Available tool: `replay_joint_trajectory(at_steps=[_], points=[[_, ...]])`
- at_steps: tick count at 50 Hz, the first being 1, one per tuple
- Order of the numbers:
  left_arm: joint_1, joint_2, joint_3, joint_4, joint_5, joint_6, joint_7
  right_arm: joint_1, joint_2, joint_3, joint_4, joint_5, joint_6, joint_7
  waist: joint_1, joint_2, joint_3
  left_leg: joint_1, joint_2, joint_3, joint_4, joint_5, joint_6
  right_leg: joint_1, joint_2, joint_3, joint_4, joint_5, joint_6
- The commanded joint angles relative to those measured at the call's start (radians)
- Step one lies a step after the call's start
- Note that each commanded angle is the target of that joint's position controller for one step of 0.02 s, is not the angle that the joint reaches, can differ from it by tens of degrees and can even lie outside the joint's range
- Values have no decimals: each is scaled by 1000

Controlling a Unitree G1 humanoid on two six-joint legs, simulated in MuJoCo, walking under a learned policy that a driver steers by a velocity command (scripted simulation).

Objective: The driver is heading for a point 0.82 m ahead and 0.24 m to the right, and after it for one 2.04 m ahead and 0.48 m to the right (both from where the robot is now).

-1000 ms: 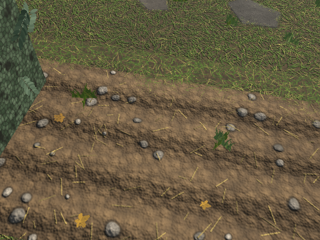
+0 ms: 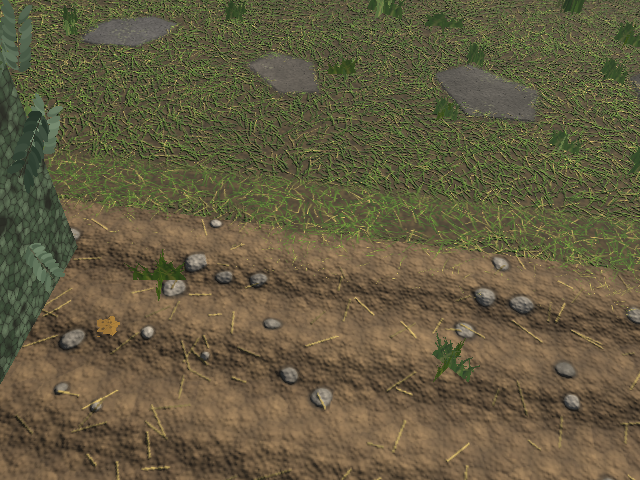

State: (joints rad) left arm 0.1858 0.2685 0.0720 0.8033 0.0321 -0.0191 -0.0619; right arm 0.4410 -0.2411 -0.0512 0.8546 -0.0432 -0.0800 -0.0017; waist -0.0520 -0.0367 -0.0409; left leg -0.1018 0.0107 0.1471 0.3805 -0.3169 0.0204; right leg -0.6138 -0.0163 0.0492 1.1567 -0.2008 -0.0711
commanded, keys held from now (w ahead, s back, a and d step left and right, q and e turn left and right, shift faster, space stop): w+e+shift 0.46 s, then w+shift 0.28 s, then w+q+shift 0.26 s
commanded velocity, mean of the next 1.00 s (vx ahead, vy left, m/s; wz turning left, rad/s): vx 0.96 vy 0.00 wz -0.46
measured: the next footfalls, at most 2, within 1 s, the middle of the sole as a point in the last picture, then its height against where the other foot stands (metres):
right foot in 0.30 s outside the picture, level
left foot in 0.74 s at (378, 349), level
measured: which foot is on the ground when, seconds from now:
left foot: down 0.00-0.30, up 0.32-0.72, down 0.74-1.00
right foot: up 0.00-0.28, down 0.30-0.76, up 0.78-1.00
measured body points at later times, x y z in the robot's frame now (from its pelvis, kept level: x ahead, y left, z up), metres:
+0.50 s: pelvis +0.37 -0.10 -0.01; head +0.40 -0.09 +0.44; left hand +0.49 +0.17 -0.15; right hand +0.45 -0.39 -0.09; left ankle +0.47 +0.07 -0.65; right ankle +0.34 -0.09 -0.74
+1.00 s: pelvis +0.82 -0.26 +0.00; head +0.83 -0.28 +0.45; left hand +1.13 -0.18 -0.06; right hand +0.61 -0.47 -0.13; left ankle +0.81 -0.16 -0.74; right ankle +0.85 -0.45 -0.68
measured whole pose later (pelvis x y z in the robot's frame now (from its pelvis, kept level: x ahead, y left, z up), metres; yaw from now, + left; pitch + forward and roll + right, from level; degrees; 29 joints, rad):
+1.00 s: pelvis +0.82 -0.26 +0.00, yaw -26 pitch +1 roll +2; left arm 0.03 0.27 -0.02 0.65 0.06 -0.08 -0.05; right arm 0.56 -0.28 -0.06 0.93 -0.01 -0.07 0.01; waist -0.08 -0.02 0.01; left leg -0.09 -0.13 -0.07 0.33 -0.26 0.08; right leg -0.65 -0.08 0.07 0.92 -0.19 -0.01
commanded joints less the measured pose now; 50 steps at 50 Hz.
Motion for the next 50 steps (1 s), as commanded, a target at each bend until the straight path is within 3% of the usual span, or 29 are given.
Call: replay_joint_trajectory(at_steps=[1, 6, 8, 11, 13, 14, 15, 16, 17, 18, 19, 20, 22, 23, 27, 30, 33, 35, 36, 37, 38, 39, 40, 41, 42, 44, 46, 48, 50], points=[[-105, 47, 7, -78, -4, 11, -27, 8, -105, -18, -35, 6, -33, -5, 8, 102, 146, 108, 258, -184, -303, -58, 43, -295, -50, 15, 44, 111, 12], [-278, 32, -14, -144, -3, 16, -44, 66, -84, -10, 9, 4, -38, -9, -12, 96, 224, 125, 224, 39, -349, 164, 31, -279, -50, -126, -181, 184, -20], [-328, 21, -26, -172, -2, 14, -50, 80, -96, -9, 31, 8, -37, -18, -14, 92, 246, 162, 225, 104, -346, 350, 20, -225, -40, -194, -299, 175, -52], [-264, 36, -29, -170, -14, 13, -28, 75, -157, -16, 47, 14, -22, -35, 53, 138, 155, 258, 237, 177, -154, 1207, -1, 1, 72, -301, -401, 108, -125], [-2, 99, -3, -108, -23, 9, -6, 22, -228, -37, 29, 5, 13, -45, 195, 202, 11, 272, 276, 166, 188, 1498, 17, 249, 135, -291, -389, -24, -167], [198, 154, 26, -52, -24, 3, 8, -25, -250, -46, 6, 3, 25, -38, 280, 201, -78, 174, 286, 136, 449, 1430, 44, 474, 158, -243, -424, -105, -197], [333, 203, 59, -2, -17, 4, 30, -53, -235, -47, -2, 0, 22, -26, 330, 133, -125, -50, 228, 123, 782, 1027, 31, 734, 130, -116, -521, -167, -221], [212, 275, 77, -12, -16, 17, 44, -98, -61, -10, -77, 6, 7, 0, 185, -158, -52, -519, 6, 63, 1153, -87, -18, 887, -97, 355, -631, -321, -307], [199, 329, 86, -47, -5, 28, 34, -171, -102, -7, -189, 24, -25, 4, 176, -110, -180, -743, -63, -181, 1295, -109, -29, 1003, -212, 789, -836, -399, -432], [214, 290, 82, -38, -6, 24, 44, -242, -131, -4, -205, 15, -50, 5, 184, 20, -104, -797, 14, -247, 1235, -39, -15, 937, -234, 772, -923, -392, -386], [209, 235, 70, -15, -11, 13, 51, -224, -132, 2, -194, 17, -61, 3, 129, 105, 5, -749, 53, -242, 1127, 1, -11, 774, -212, 690, -948, -297, -349], [171, 203, 59, -14, -8, -3, 59, -232, -126, 6, -188, 2, -54, -1, 80, 152, 57, -680, 88, -239, 1046, -3, -22, 634, -163, 587, -951, -190, -314], [116, 159, 35, -28, -19, -32, 68, -187, -114, 14, -177, -34, -9, 4, 7, 144, 94, -582, 123, -238, 954, -31, -59, 446, -81, 443, -954, -65, -296], [124, 154, 29, -28, -28, -44, 66, -201, -108, 17, -188, -39, 9, 8, -1, 135, 109, -571, 136, -223, 900, -51, -76, 384, -55, 409, -966, -53, -295], [201, 148, 23, -11, -31, -76, 55, -437, -68, 49, -283, -19, 17, 32, 72, 76, 191, -512, 130, -122, 503, 260, -80, 259, 32, 254, -1041, 197, -224], [296, 147, 20, 24, -52, -87, 51, -508, -49, 59, -294, 0, 5, 46, 145, 30, 141, -397, 66, -71, 283, 527, -24, 380, 11, 216, -1053, 514, -150], [305, 187, 21, 44, -40, -88, 65, -531, -90, 47, -301, 6, 3, 35, 146, -2, 95, -370, -1, -54, 160, 478, 29, 620, -29, 186, -970, 852, -113], [281, 242, 31, 47, -17, -86, 77, -382, -162, 16, -265, 13, 0, 17, 54, -64, -13, -214, -56, -82, 147, 335, 57, 731, -77, 199, -767, 1123, -85], [248, 265, 36, 47, 3, -78, 79, -220, -210, -7, -219, 26, 3, 1, -37, -80, -94, -75, -58, -97, 153, 242, 73, 730, -88, 192, -583, 1163, -80], [171, 250, 34, 36, 17, -72, 77, 2, -242, -26, -156, 27, 8, -20, -167, -58, -159, 153, -10, -111, 147, 185, 90, 595, -53, 155, -320, 1045, -77], [133, 141, 7, 6, 29, -82, 78, 202, -307, -47, -112, 7, 14, -39, -221, 105, -253, 358, 166, -299, 221, -66, 120, 392, 39, 83, 110, 490, -74], [328, 36, -20, -29, -53, -94, 54, 111, -346, -58, -100, -15, 10, -15, -24, 483, -350, 550, 384, -1006, -37, -205, 295, 24, 226, 107, 375, -245, -14], [223, 109, -26, -15, -20, -91, 65, -18, -234, -50, -126, 0, 13, 8, -40, 212, -191, 445, 323, -992, -106, -299, 297, -104, 114, 109, 362, -165, -45], [112, 127, -24, -41, -7, -91, 57, -70, -174, -37, -121, 16, 7, 18, -26, 90, -91, 312, 289, -843, -107, -237, 292, -116, 56, 93, 307, -96, -41], [46, 122, -29, -64, 10, -92, 51, -66, -127, -26, -95, 14, 6, 23, -9, -11, -15, 179, 247, -752, -123, -139, 273, -92, 23, 73, 232, -78, -35], [-8, 73, -48, -117, 43, -76, 36, -27, -104, -12, -38, 17, -3, 15, 47, 17, 71, -1, 168, -647, -161, -62, 254, -67, -20, 63, 136, -103, 0], [-30, 55, -64, -159, 53, -64, 27, -4, -133, -20, -15, 33, -15, 10, 79, 66, 116, -83, 146, -613, -212, -43, 267, -96, -63, 50, 13, -131, 38], [-141, 70, -80, -220, 40, -67, 17, -30, -161, -30, -32, 31, -22, 5, 77, 76, 164, -223, 116, -548, -287, 15, 267, -39, -83, 13, -205, -20, 77], [-222, 54, -97, -244, 14, -72, -1, -58, -193, -47, -50, 37, -26, 11, 63, 86, 166, -365, 55, -454, -327, 110, 224, 195, -51, -36, -452, 155, 95]])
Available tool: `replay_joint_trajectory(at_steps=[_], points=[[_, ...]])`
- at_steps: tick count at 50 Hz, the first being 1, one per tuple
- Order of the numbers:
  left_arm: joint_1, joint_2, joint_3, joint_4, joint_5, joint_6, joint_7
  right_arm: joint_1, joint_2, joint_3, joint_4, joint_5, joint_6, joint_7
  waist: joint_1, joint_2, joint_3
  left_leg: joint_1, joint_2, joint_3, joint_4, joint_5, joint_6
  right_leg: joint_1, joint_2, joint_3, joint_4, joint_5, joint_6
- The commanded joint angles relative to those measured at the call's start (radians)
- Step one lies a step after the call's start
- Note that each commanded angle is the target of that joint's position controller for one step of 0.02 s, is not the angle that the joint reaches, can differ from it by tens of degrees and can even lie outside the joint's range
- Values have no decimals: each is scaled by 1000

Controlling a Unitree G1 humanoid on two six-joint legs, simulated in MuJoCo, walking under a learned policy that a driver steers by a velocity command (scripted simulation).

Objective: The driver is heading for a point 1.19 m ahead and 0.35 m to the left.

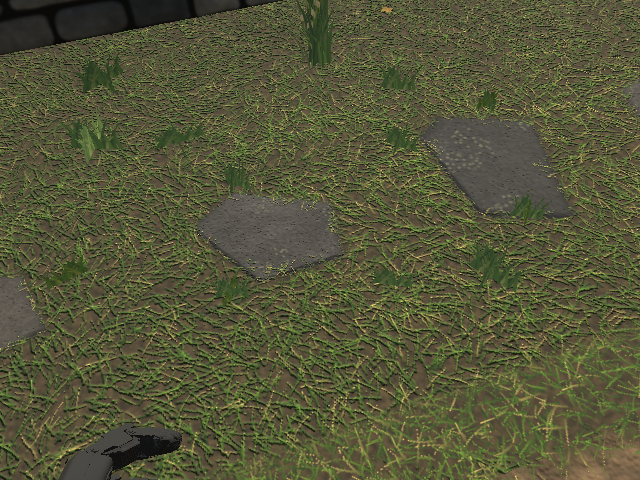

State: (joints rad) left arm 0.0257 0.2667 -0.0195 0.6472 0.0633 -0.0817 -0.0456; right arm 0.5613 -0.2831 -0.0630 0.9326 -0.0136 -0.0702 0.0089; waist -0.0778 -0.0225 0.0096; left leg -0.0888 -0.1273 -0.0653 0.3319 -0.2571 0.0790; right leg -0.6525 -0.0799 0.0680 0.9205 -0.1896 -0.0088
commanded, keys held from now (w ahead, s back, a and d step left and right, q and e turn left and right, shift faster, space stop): w+q+shift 0.60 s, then w+shift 0.40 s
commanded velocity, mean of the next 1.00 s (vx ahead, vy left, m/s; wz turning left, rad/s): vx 1.00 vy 0.00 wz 0.68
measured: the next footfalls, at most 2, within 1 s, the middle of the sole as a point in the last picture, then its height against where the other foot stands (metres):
right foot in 0.16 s outside the picture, level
left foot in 0.60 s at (249, 399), level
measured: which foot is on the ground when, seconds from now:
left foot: down 0.00-0.16, up 0.18-0.58, down 0.60-1.00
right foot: up 0.00-0.14, down 0.16-0.58, up 0.60-1.00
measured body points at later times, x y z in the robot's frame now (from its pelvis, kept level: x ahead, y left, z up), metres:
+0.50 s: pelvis +0.46 +0.00 -0.02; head +0.49 +0.01 +0.43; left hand +0.28 +0.24 -0.14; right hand +0.80 -0.11 -0.07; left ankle +0.61 +0.15 -0.69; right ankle +0.31 -0.17 -0.74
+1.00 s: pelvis +0.89 +0.22 -0.03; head +0.92 +0.23 +0.42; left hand +0.93 +0.54 -0.09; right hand +1.05 -0.03 -0.15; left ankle +0.66 +0.13 -0.74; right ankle +1.12 +0.24 -0.73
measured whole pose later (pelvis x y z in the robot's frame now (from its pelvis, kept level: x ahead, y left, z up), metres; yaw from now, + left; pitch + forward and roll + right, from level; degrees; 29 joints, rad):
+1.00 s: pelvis +0.89 +0.22 -0.03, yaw +41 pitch +2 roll +1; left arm 0.03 0.27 -0.01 0.63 0.03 -0.06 -0.03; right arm 0.47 -0.32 -0.05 0.87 -0.01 -0.09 0.01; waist -0.10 0.00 0.04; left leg 0.24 -0.11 -0.12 0.21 -0.43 0.12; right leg -0.59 -0.05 -0.03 0.53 0.01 -0.07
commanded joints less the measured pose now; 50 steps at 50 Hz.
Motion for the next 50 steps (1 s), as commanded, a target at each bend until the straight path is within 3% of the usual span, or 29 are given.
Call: replay_joint_trajectory(at_steps=[1, 5, 7, 8, 9, 10, 11, 12, 13, 15, 17, 22, 25, 27, 28, 29, 30, 31, 32, 33, 34, 36, 37, 40, 42, 44, 47, 49, 50], points=[[-78, 56, -6, -87, -26, -8, -19, -159, -175, -43, -126, 16, -39, 7, 72, 71, 97, -392, 203, -245, -302, 116, 156, 329, 37, -79, -248, 219, 35], [-57, 124, 23, -77, -26, -11, 13, -83, -199, -54, -111, 23, -28, 11, 56, 70, 19, -115, 227, -250, -101, 467, 95, 388, 77, -71, -384, 178, 13], [191, 178, 58, -12, -18, -22, 42, -94, -232, -64, -111, 17, -22, 12, 182, 46, -147, -155, 161, -199, 306, 616, 53, 697, 82, -74, -387, 43, -13], [393, 252, 87, 7, 3, -26, 66, -123, -171, -48, -137, 19, -29, 13, 274, -20, -276, -313, 111, -149, 627, 398, 37, 919, -116, 120, -404, -240, -44], [445, 323, 105, 14, 38, -18, 73, -49, -4, -9, -183, 52, -30, 3, 210, -254, -409, -578, 32, -63, 948, -257, 23, 1115, -415, 598, -552, -559, -114], [385, 300, 114, 18, 8, -4, 71, -82, -57, -5, -203, 40, -15, -2, 181, -265, -371, -705, 88, -32, 1070, -174, 38, 1028, -414, 801, -679, -697, -157], [297, 196, 94, 11, -2, -5, 68, -186, -97, -13, -199, 19, -1, -1, 175, -135, -187, -755, 147, -10, 1064, -79, 39, 888, -351, 606, -673, -605, -139], [264, 137, 81, 23, -7, -9, 61, -239, -97, -14, -200, 7, 8, 12, 162, -55, -95, -735, 182, -5, 1012, -28, 32, 773, -299, 422, -662, -378, -126], [266, 114, 75, 41, -5, -12, 59, -263, -85, -15, -202, -1, 19, 25, 144, -52, -53, -703, 202, -6, 982, -18, 22, 700, -256, 294, -671, -212, -106], [308, 78, 67, 94, -26, -29, 55, -294, -37, -5, -229, -16, 50, 45, 106, -94, 2, -699, 235, 1, 960, -16, 10, 626, -221, 133, -692, -26, -81], [326, 55, 63, 127, -44, -44, 45, -375, -20, 5, -278, -20, 70, 57, 89, -79, 27, -754, 248, 21, 944, 19, 6, 626, -211, 14, -719, 147, -69], [287, 102, 72, 155, -41, -61, 51, -544, -37, 32, -368, -17, 68, 94, 51, -24, 107, -615, 211, 150, 595, 271, 35, 533, -121, -278, -816, 396, -29], [361, 179, 86, 169, -41, -52, 62, -563, -61, 34, -362, -15, 65, 96, 41, -25, 79, -426, 100, 274, 443, 274, 85, 622, -121, -349, -702, 982, 0], [351, 248, 103, 155, -34, -20, 78, -387, -116, 14, -312, -15, 61, 81, -70, -74, -34, -226, 37, 271, 427, 179, 122, 673, -163, -338, -421, 1268, 5], [308, 269, 110, 135, -29, -2, 82, -195, -157, -9, -256, -15, 59, 68, -162, -85, -120, -20, 21, 229, 413, 135, 155, 613, -184, -313, -179, 1284, -9], [288, 261, 111, 121, -21, 10, 74, -20, -202, -39, -188, -12, 56, 43, -220, -26, -190, 242, 19, 152, 340, 92, 186, 447, -147, -306, 155, 981, -14], [276, 150, 89, 100, -12, 7, 53, -92, -272, -69, -182, 14, 70, 16, -128, 209, -111, 337, 140, -64, 289, 62, 220, 147, 60, -297, 554, -125, 12], [370, 125, 70, -24, -38, -11, 55, -166, -390, -83, -247, -27, 81, 16, -10, 299, -305, 618, 387, -632, 146, 79, 436, -198, 122, -103, 833, -335, 48], [258, 172, 65, -39, -32, -37, 54, -130, -329, -81, -266, -19, 86, -3, -80, 82, -313, 563, 418, -741, -31, -116, 414, -272, 70, 14, 774, -219, 36], [248, 170, 60, -26, -36, -46, 54, -168, -262, -64, -235, -14, 76, -15, -20, -14, -128, 360, 405, -662, -89, -137, 361, -250, 13, 9, 642, -155, 25], [244, 157, 55, -13, -25, -40, 55, -206, -216, -49, -218, -13, 59, -18, 44, -73, -37, 168, 364, -563, -94, -65, 316, -163, -30, -1, 531, -141, 24], [290, 129, 44, 12, 4, 5, 47, -255, -154, -19, -214, -11, 20, -23, 123, -85, 26, -104, 288, -411, -113, 58, 284, 2, -68, 2, 410, -173, 40], [284, 111, 40, 9, 7, 24, 41, -245, -136, -10, -202, -6, 4, -18, 138, -72, 45, -180, 261, -359, -134, 69, 277, 34, -83, -3, 336, -196, 50], [105, 63, 20, -63, -9, 27, 22, -214, -147, -15, -174, 5, -28, -3, 97, -15, 123, -258, 183, -210, -220, 150, 242, 32, -102, -57, 31, 23, 49], [22, 45, 12, -81, -27, 20, 7, -195, -149, -20, -169, 18, -41, 9, 60, 1, 121, -261, 148, -135, -249, 232, 196, 136, -74, -86, -175, 254, 22], [-20, 52, 17, -82, -44, 17, 0, -154, -164, -23, -151, 31, -52, 14, 28, 10, 108, -179, 188, -132, -292, 351, 172, 208, -38, -109, -283, 414, -9], [-43, 93, 37, -84, -37, 15, 10, -119, -200, -27, -120, 17, -48, 5, 19, 32, 74, 76, 231, -102, -200, 689, 131, 199, 26, -134, -378, 334, -54], [98, 145, 65, -47, -37, 15, 26, -116, -245, -34, -103, -8, -34, -9, 98, 94, -41, 197, 256, -84, 32, 1052, 92, 328, 105, -145, -365, 139, -82], [280, 173, 82, 5, -40, 17, 39, -145, -256, -36, -100, -26, -20, -17, 195, 105, -129, 161, 248, -66, 252, 1087, 77, 505, 125, -150, -370, 51, -96]])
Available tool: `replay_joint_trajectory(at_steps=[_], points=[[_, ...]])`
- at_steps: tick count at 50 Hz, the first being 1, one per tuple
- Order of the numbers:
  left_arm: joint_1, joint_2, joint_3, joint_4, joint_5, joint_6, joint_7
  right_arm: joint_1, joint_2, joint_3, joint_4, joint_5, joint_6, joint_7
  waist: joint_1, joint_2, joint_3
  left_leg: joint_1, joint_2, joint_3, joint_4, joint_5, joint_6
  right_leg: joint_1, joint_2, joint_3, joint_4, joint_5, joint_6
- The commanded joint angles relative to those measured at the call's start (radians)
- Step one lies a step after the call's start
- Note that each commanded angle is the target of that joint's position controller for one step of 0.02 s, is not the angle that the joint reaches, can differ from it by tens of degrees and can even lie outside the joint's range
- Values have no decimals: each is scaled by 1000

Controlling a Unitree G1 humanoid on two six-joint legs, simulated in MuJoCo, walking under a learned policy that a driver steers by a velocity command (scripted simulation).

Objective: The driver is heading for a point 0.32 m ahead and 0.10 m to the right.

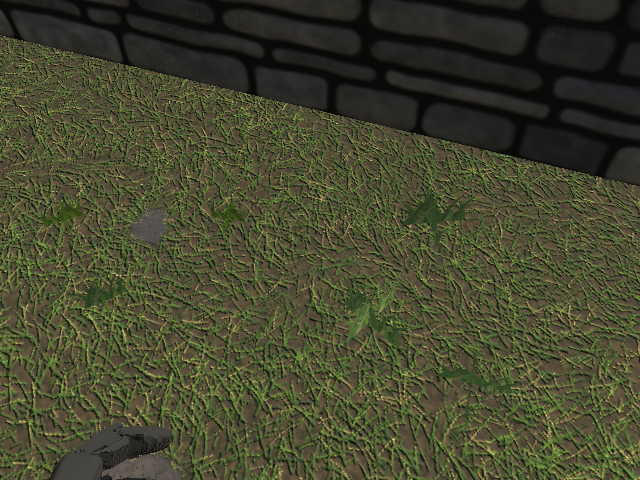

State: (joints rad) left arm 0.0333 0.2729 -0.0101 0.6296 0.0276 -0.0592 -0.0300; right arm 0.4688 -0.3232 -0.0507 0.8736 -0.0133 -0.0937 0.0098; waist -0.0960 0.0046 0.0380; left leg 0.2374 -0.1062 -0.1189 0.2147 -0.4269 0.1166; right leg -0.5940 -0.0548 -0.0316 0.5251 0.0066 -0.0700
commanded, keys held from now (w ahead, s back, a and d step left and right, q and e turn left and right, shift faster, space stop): w+e+shift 0.10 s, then shift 0.90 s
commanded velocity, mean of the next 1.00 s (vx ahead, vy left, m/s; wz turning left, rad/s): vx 0.33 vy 0.00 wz -0.05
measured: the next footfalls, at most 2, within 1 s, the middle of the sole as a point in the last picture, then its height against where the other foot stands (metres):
right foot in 0.02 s outside the picture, level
left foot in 0.44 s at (295, 414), level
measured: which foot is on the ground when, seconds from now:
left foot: down 0.00-0.04, up 0.06-0.42, down 0.44-1.00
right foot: up 0.00-0.00, down 0.02-0.44, up 0.46-0.74, down 0.76-1.00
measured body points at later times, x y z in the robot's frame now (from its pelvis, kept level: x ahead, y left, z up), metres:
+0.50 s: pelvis +0.39 -0.03 +0.00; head +0.43 -0.03 +0.45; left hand +0.43 +0.24 -0.13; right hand +0.61 -0.28 -0.07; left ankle +0.55 +0.04 -0.71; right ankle +0.21 -0.14 -0.65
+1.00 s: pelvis +0.49 -0.07 +0.02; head +0.49 -0.07 +0.47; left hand +0.60 +0.17 -0.11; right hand +0.56 -0.33 -0.11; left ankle +0.56 +0.04 -0.71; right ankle +0.48 -0.19 -0.71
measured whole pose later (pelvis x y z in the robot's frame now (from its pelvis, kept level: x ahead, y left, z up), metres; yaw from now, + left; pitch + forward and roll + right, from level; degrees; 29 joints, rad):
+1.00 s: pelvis +0.49 -0.07 +0.02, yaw -5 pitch -1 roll +0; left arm 0.22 0.22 0.02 0.90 0.01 -0.02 0.03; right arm 0.19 -0.23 -0.04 0.91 -0.01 -0.01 -0.02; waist -0.01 0.00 0.01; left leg -0.32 -0.03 -0.03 0.50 -0.18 0.00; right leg -0.25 0.00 0.03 0.55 -0.30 0.01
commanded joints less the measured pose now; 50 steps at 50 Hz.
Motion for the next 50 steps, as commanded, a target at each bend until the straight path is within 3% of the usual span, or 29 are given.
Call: replay_joint_trajectory(at_steps=[1, 2, 3, 4, 5, 6, 8, 11, 12, 14, 17, 19, 21, 22, 23, 24, 25, 26, 27, 29, 32, 35, 37, 38, 39, 40, 41, 43, 50], points=[[506, 214, 94, 87, 3, 0, 42, -111, -190, -42, -50, -43, 9, -22, 338, 72, -244, -334, 188, 27, 671, 1117, 27, 692, 37, -11, 69, -238, -57], [589, 340, 130, 108, 40, -3, 49, -3, -34, -4, -101, -1, 0, -13, 265, -224, -379, -687, 41, 84, 1164, 484, -23, 973, -243, 460, 21, -542, -184], [566, 304, 125, 126, 18, 0, 26, -3, -32, 7, -113, 1, -19, 0, 237, -318, -427, -892, -62, -7, 1274, -30, -20, 1022, -297, 929, -231, -616, -233], [424, 241, 118, 116, 8, -1, 16, -116, -60, 9, -141, -8, -20, -5, 193, -192, -222, -1023, 55, 3, 1281, 64, -8, 906, -259, 808, -248, -612, -229], [378, 181, 107, 115, -7, -4, 9, -191, -78, 15, -154, -21, -24, 0, 182, -46, -150, -996, 113, 14, 1199, 143, -13, 760, -229, 673, -248, -523, -216], [351, 142, 95, 123, -2, -6, 9, -228, -65, 21, -164, -29, -20, 4, 151, 5, -75, -956, 138, 28, 1130, 146, -25, 625, -194, 564, -258, -344, -196], [340, 96, 70, 153, -5, -22, 12, -205, -31, 34, -175, -45, 11, 10, 75, -11, -6, -864, 160, 50, 1048, 94, -70, 436, -161, 425, -271, 103, -188], [339, 143, 75, 187, -20, -50, 5, -250, -8, 50, -208, -36, 25, 17, 41, -48, 23, -787, 154, 115, 778, 171, -114, 325, -93, 214, -315, 530, -164], [234, 122, 72, 139, -55, -66, 19, -299, -24, 42, -214, 32, -1, 7, 51, -62, 9, -794, 160, 92, 677, 237, -124, 326, -71, 176, -304, 501, -154], [289, 160, 81, 155, -61, -73, 35, -418, -6, 54, -240, 16, -25, 13, 109, -51, -30, -683, 121, 123, 424, 487, -126, 315, -27, 121, -313, 445, -125], [393, 175, 86, 204, -57, -59, 50, -493, -19, 39, -269, 4, -34, 23, 147, -79, -36, -608, 80, 97, 249, 745, -97, 400, -46, 149, -305, 272, -77], [398, 166, 87, 216, -46, -39, 55, -460, -50, 19, -257, 0, -33, 24, 123, -91, -54, -559, 68, 82, 231, 722, -76, 463, -52, 162, -225, 267, -52], [342, 170, 89, 200, -38, -14, 57, -281, -82, -5, -194, -8, -34, 20, 23, -84, -124, -403, 55, 101, 214, 710, -53, 497, -23, 137, -4, 407, -12], [328, 152, 81, 174, -28, -7, 55, -176, -117, -15, -162, -18, -35, 15, -13, -15, -202, -243, 148, 49, 247, 1005, -24, 432, 32, 107, 213, 276, 29], [494, 34, 47, 190, -15, -6, 48, -143, -133, -3, -168, -52, -26, 11, 52, 239, -357, 58, 437, -242, 354, 1468, 171, 172, 147, 97, 643, -463, 99], [651, 19, 29, 245, -43, -2, 32, -105, -49, 15, -146, -28, -18, 26, 70, 274, -553, 170, 532, -460, 340, 1410, 288, 101, 160, 239, 808, -706, 114], [567, 114, 52, 242, -54, 7, 30, -175, -35, 13, -162, -1, -5, 31, 54, 151, -479, 64, 483, -407, 296, 1238, 262, 68, 105, 252, 842, -675, 124], [425, 158, 67, 200, -53, 19, 40, -268, -25, 14, -173, 13, 5, 27, 63, 62, -357, -88, 434, -330, 257, 1038, 216, 41, 62, 200, 791, -609, 131], [323, 160, 74, 181, -44, 36, 54, -332, -1, 26, -176, 11, 14, 23, 74, -5, -239, -262, 386, -271, 199, 897, 180, 39, 37, 161, 716, -569, 140], [313, 110, 69, 170, -31, 68, 68, -379, -21, 19, -161, -13, 30, 14, 131, 65, -164, -488, 322, -202, 131, 764, 135, 165, 7, 127, 546, -512, 145], [326, 39, 49, 190, -26, 76, 75, -388, -36, 7, -140, -23, 43, 3, 144, 108, -200, -577, 278, -106, 105, 755, 124, 324, 19, 79, 305, -447, 146], [300, 52, 55, 206, -23, 88, 70, -398, -44, 2, -124, -4, 57, -10, 151, 99, -212, -640, 272, -98, 71, 348, 96, 451, 22, 68, 137, -227, 115], [254, 60, 58, 197, 1, 92, 66, -386, -24, 8, -109, 2, 65, -14, 150, 92, -141, -731, 227, -95, 43, -23, 28, 506, 30, 58, 38, -184, 76], [231, 77, 59, 180, 15, 91, 68, -356, -4, 14, -91, -2, 65, -13, 148, 66, -98, -766, 203, -85, 52, -134, -22, 508, -13, 103, -26, -189, 50], [199, 145, 73, 166, 11, 88, 72, -315, -13, 8, -85, -3, 66, -13, 106, -19, -46, -752, 148, -33, 87, -144, -65, 419, -63, 148, -75, -317, 17], [190, 140, 77, 181, 3, 79, 69, -323, -19, 2, -83, -1, 69, -21, 97, -86, -19, -637, 108, 28, 144, -40, -91, 263, -50, 156, -126, -504, 3], [166, 96, 65, 184, 2, 65, 67, -329, -8, 3, -80, -3, 70, -28, 88, -108, -11, -553, 103, 41, 190, 50, -101, 195, -40, 159, -166, -554, 13], [131, 65, 55, 190, -1, 42, 63, -296, 11, 2, -57, -5, 76, -35, 64, -139, -19, -468, 105, 56, 231, 165, -97, 161, -37, 158, -187, -501, 35], [189, 72, 57, 236, -20, 20, 64, -296, 5, -7, -4, 3, 75, -32, 93, -23, -58, -451, 125, 41, 240, 334, -82, 283, -12, 123, -105, -217, 36]])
